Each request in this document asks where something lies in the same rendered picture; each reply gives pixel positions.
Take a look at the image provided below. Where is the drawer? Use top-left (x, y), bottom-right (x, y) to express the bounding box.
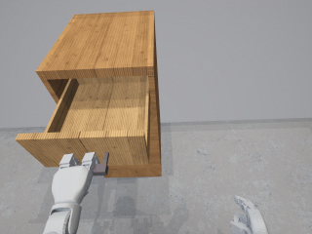
top-left (15, 75), bottom-right (151, 168)

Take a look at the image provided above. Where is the left robot hand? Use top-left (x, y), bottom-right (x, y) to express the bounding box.
top-left (52, 152), bottom-right (100, 205)

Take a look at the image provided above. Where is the handle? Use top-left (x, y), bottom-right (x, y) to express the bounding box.
top-left (67, 152), bottom-right (109, 176)

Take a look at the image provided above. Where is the right robot hand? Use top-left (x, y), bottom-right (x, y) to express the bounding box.
top-left (230, 195), bottom-right (269, 234)

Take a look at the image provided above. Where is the cabinet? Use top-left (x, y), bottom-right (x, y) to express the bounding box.
top-left (35, 10), bottom-right (162, 178)

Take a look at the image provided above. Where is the left robot forearm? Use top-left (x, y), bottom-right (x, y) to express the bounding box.
top-left (43, 202), bottom-right (82, 234)

